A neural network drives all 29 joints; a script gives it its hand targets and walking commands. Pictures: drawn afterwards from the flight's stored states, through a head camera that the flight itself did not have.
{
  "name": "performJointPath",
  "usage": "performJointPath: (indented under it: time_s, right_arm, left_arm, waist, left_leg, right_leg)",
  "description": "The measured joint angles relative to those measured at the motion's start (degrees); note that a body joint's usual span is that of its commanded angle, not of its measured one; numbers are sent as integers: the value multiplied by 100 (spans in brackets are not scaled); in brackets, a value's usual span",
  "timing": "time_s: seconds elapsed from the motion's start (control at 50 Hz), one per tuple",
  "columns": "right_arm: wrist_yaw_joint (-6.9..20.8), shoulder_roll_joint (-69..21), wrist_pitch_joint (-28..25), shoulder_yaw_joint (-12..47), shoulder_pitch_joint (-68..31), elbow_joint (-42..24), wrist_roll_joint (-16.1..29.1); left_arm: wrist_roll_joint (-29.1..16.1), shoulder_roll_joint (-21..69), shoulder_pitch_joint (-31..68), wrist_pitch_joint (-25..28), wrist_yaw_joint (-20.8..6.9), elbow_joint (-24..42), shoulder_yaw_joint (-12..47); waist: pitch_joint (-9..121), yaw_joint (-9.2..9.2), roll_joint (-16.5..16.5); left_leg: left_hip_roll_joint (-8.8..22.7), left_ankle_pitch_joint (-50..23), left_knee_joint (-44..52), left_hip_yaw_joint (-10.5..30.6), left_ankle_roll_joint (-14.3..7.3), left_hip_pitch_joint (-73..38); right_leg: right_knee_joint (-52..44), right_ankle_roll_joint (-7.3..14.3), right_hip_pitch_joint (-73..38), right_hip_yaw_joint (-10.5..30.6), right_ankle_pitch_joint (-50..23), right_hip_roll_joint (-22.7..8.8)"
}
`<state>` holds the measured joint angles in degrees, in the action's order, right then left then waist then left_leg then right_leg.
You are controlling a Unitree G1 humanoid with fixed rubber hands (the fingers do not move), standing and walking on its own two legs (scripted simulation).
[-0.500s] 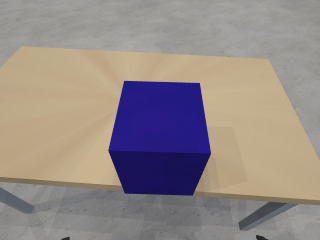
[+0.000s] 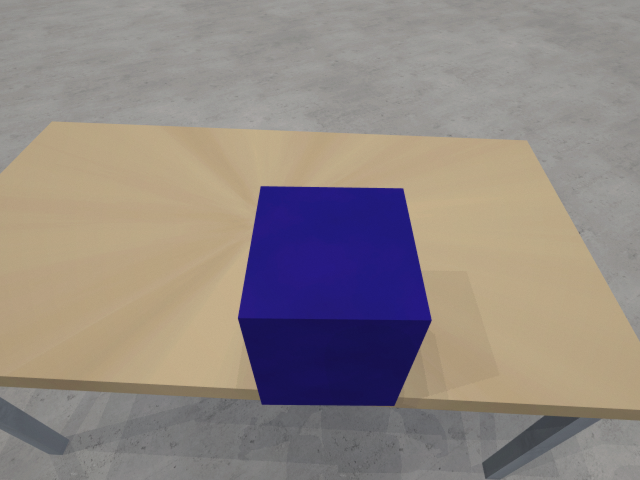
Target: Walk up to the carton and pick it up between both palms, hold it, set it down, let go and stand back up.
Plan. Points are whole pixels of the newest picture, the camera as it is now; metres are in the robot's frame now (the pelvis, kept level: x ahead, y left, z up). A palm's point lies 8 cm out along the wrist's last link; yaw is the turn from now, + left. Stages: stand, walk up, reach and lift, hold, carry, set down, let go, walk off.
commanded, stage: stand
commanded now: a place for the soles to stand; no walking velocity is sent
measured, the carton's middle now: (330, 300) +0.37 -0.01 +0.00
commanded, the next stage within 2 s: reach and lift in 0.52 s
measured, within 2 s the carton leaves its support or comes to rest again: neither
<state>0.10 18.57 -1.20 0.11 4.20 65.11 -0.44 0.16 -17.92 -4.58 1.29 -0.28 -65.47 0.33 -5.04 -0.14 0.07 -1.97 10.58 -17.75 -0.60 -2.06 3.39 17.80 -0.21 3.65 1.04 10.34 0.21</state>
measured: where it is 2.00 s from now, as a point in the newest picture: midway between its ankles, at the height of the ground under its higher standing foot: outside the picture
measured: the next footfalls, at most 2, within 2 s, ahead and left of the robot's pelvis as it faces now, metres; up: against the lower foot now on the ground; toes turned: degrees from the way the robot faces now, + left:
none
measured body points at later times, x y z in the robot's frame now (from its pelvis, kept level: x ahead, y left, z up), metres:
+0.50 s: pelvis +0.00 +0.01 +0.00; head +0.00 +0.01 +0.45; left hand +0.07 +0.29 -0.14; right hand +0.08 -0.28 -0.14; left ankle -0.01 +0.10 -0.75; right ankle +0.00 -0.12 -0.75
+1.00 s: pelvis -0.01 -0.01 -0.02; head +0.03 +0.01 +0.43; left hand +0.15 +0.24 -0.12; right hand +0.13 -0.27 -0.11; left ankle -0.01 +0.10 -0.75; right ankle +0.00 -0.12 -0.75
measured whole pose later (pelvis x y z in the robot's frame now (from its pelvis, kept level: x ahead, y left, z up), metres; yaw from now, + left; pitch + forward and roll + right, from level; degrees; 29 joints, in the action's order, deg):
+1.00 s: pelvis -0.01 -0.01 -0.02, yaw +0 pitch -5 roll -1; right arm 1.9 13.5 -3.5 -2.5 10.8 40.2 -0.4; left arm 2.7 -13.7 -10.0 -25.9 0.6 -21.4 -3.4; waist -9.8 0.5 -2.1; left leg 1.4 18.1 -32.6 -3.0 -0.6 9.3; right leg 30.5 0.7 8.7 -0.7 16.7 1.4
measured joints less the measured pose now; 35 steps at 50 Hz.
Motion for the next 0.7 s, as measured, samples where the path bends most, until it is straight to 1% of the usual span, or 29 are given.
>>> performJointPath:
  time_s: [0.2,0.54,0.56,0.58,0.6,0.62,0.64,0.66,0.7]
  right_arm:
    - [1,-80,-3,-15,88,63,-12]
    - [0,-48,-18,-20,45,24,-9]
    - [23,-74,-91,-144,-3,52,-143]
    - [94,-112,-151,-332,-94,24,-274]
    - [196,-146,-170,-489,-197,-72,-342]
    - [299,-177,-151,-589,-296,-224,-373]
    - [383,-200,-114,-635,-387,-404,-370]
    - [442,-227,-74,-642,-454,-595,-333]
    - [499,-291,-10,-598,-512,-977,-237]
  left_arm:
    - [10,21,-109,-21,9,-86,-5]
    - [8,16,-107,-32,36,-31,-6]
    - [-30,18,-146,-318,66,218,-22]
    - [-89,13,-168,-768,143,647,-20]
    - [-126,5,-135,-1234,218,1101,-14]
    - [-131,-4,-51,-1662,254,1513,-30]
    - [-111,4,66,-2028,254,1868,-56]
    - [-66,23,192,-2333,232,2190,-79]
    - [41,95,389,-2774,168,2800,-106]
  waist:
    - [-3,-5,-45]
    - [92,-4,-23]
    - [158,-23,-9]
    - [159,-45,12]
    - [93,-56,24]
    - [-20,-51,10]
    - [-164,-44,15]
    - [-317,-32,17]
    - [-596,20,19]
  left_leg:
    - [-55,-43,36,-5,-51,21]
    - [-114,-38,-3,18,-91,63]
    - [-79,65,-210,-11,-33,277]
    - [-20,213,-546,-68,12,553]
    - [35,349,-913,-128,19,815]
    - [56,495,-1269,-170,-14,1034]
    - [93,641,-1571,-197,-63,1191]
    - [137,757,-1819,-210,-22,1298]
    - [214,896,-2173,-220,11,1401]
  right_leg:
    - [-8,-54,31,12,-23,-57]
    - [76,-99,82,2,20,-118]
    - [262,-55,278,-28,158,-110]
    - [566,8,531,-66,362,-94]
    - [875,67,762,-100,472,-84]
    - [1154,86,959,-117,423,-93]
    - [1441,38,1113,-129,491,-80]
    - [1665,-9,1204,-146,626,-62]
    - [1941,-56,1275,-162,789,-11]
